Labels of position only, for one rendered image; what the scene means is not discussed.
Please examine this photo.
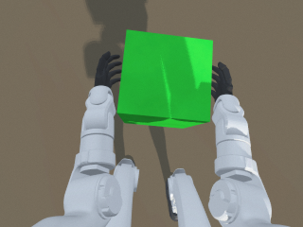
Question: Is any carton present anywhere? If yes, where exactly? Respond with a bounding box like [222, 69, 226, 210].
[116, 29, 213, 129]

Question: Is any robot right hand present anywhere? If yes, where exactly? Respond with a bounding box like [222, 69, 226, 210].
[211, 61, 233, 102]

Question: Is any robot left hand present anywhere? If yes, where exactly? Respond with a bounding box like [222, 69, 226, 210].
[94, 51, 122, 88]

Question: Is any right robot upper arm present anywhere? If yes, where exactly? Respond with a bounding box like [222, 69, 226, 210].
[208, 178, 290, 227]

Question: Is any right robot forearm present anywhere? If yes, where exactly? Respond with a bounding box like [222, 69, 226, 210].
[212, 94, 272, 210]

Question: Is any left robot upper arm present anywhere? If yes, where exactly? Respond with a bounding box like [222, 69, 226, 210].
[32, 173, 123, 227]

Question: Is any right robot thigh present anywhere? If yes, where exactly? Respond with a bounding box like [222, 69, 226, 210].
[168, 173, 211, 227]

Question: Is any robot thigh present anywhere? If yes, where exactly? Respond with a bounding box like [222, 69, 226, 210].
[105, 164, 139, 227]
[168, 173, 211, 227]

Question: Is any left robot forearm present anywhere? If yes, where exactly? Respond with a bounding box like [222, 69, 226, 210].
[63, 85, 116, 209]

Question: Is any left robot thigh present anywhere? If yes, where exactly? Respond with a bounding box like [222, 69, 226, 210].
[105, 164, 139, 227]

